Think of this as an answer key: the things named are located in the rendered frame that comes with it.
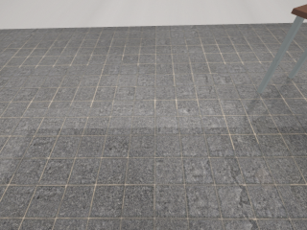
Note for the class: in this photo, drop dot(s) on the table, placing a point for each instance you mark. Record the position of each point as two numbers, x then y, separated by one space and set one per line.
301 14

